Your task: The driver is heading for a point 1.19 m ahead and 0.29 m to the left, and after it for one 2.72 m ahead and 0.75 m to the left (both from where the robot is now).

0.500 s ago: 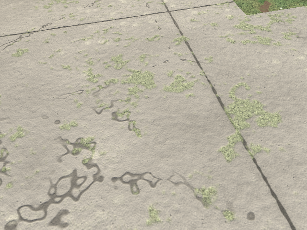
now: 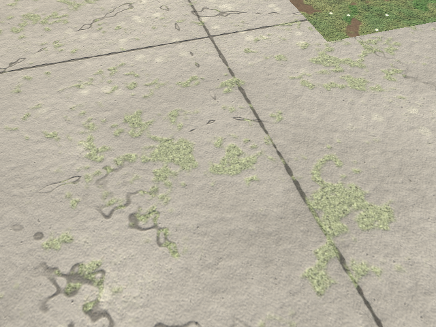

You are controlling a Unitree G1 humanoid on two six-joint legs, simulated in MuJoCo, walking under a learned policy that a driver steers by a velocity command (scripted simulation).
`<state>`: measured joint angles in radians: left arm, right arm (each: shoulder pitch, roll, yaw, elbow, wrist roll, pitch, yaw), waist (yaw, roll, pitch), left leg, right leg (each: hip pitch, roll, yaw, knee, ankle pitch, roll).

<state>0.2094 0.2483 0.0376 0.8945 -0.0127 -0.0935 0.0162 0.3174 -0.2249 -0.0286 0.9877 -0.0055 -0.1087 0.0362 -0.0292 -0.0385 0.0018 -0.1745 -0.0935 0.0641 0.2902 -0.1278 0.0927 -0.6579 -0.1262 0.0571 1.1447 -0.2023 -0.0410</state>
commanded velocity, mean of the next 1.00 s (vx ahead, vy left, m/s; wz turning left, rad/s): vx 0.50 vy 0.00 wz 0.17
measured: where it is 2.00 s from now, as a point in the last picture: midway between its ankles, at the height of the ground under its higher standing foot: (172, 201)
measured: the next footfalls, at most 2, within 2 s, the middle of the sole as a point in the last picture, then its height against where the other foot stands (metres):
right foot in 0.30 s outside the picture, level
left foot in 0.88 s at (195, 290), level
